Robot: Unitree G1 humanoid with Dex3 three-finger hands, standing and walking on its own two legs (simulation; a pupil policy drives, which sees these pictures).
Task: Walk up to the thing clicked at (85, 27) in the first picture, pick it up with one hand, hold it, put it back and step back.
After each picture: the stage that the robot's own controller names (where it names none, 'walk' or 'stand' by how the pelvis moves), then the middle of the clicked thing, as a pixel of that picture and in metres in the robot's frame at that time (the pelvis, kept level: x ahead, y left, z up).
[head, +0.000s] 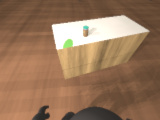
stand; (85, 31) +0.95 +0.08 -0.03
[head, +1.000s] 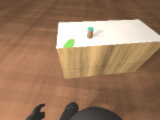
rise first; (90, 32) +0.89 +0.06 -0.01
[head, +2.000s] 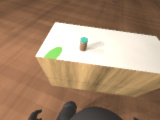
walk; (83, 44) +0.61 +0.11 +0.01
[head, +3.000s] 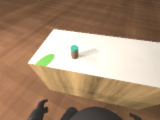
stand; (74, 52) +0.55 +0.16 -0.01
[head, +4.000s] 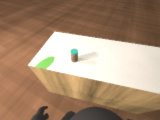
stand; (74, 55) +0.53 +0.16 -0.03
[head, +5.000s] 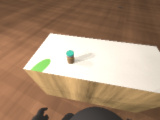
stand; (70, 57) +0.51 +0.19 -0.03
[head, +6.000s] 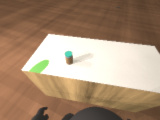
stand; (69, 58) +0.50 +0.20 -0.03
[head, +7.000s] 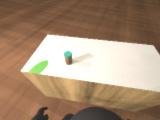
rise first; (68, 58) +0.50 +0.20 -0.03
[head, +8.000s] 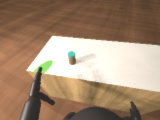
rise first; (72, 58) +0.50 +0.20 -0.03
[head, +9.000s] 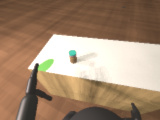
go down; (73, 56) +0.51 +0.20 -0.03
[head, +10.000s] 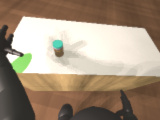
go down; (58, 48) +0.49 +0.19 +0.02
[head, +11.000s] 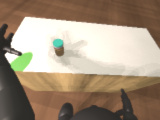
approach; (59, 48) +0.50 +0.19 +0.03
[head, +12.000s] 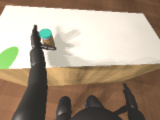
close; (47, 39) +0.52 +0.21 +0.06
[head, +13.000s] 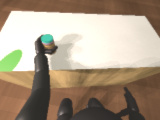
lift; (49, 45) +0.49 +0.22 +0.06
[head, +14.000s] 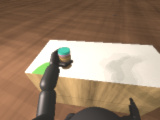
lift; (65, 58) +0.33 +0.16 +0.19
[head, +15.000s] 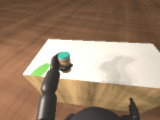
hold; (65, 62) +0.33 +0.16 +0.15
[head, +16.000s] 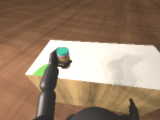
hold; (64, 58) +0.33 +0.17 +0.18
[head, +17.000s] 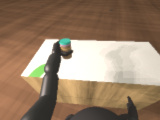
crouch; (66, 49) +0.41 +0.16 +0.19
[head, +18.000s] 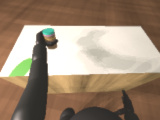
lower; (50, 39) +0.51 +0.22 +0.12
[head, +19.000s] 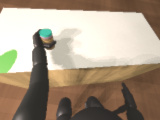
lower; (48, 39) +0.52 +0.21 +0.06
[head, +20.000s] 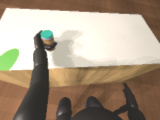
lower; (48, 41) +0.51 +0.21 +0.06
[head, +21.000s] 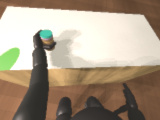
lower; (48, 40) +0.51 +0.21 +0.06
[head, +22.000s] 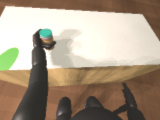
lower; (47, 40) +0.52 +0.21 +0.06
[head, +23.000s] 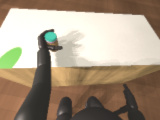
open; (52, 42) +0.51 +0.19 +0.06
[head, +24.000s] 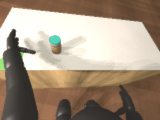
sink last; (55, 45) +0.49 +0.18 +0.04
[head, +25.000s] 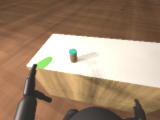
sink last; (73, 56) +0.51 +0.19 +0.01
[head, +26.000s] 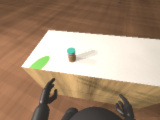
stand; (71, 55) +0.50 +0.18 +0.01
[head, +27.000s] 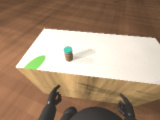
stand; (68, 54) +0.49 +0.19 +0.02
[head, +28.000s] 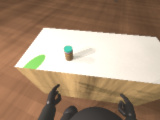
stand; (68, 53) +0.49 +0.19 +0.03
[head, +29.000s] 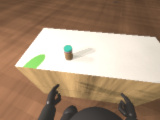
stand; (68, 53) +0.50 +0.19 +0.03
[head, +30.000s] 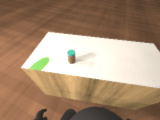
stand; (71, 56) +0.50 +0.18 -0.01
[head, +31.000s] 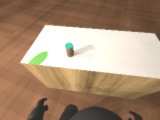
walk; (69, 50) +0.53 +0.19 -0.01
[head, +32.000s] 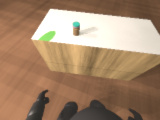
walk; (76, 29) +0.75 +0.17 +0.00
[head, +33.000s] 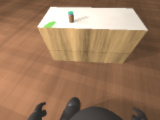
stand; (71, 17) +1.06 +0.30 +0.00
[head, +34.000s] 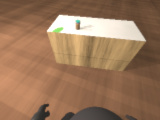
stand; (77, 24) +1.11 +0.22 -0.03
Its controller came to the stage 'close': yes
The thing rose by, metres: 0.22
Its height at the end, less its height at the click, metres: +0.00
